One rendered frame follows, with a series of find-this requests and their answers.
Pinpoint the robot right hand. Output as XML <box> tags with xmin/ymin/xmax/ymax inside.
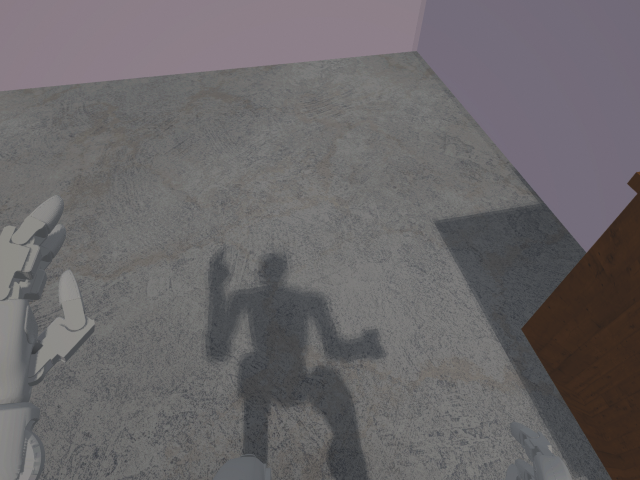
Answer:
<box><xmin>500</xmin><ymin>422</ymin><xmax>572</xmax><ymax>480</ymax></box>

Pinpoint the robot left thigh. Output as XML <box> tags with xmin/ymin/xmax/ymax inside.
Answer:
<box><xmin>212</xmin><ymin>457</ymin><xmax>271</xmax><ymax>480</ymax></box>

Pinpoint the robot left hand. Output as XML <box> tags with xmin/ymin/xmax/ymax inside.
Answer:
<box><xmin>0</xmin><ymin>195</ymin><xmax>95</xmax><ymax>405</ymax></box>

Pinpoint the robot left forearm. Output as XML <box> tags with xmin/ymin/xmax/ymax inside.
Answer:
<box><xmin>0</xmin><ymin>402</ymin><xmax>45</xmax><ymax>480</ymax></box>

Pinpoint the counter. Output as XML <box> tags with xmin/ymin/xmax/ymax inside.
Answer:
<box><xmin>521</xmin><ymin>172</ymin><xmax>640</xmax><ymax>480</ymax></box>

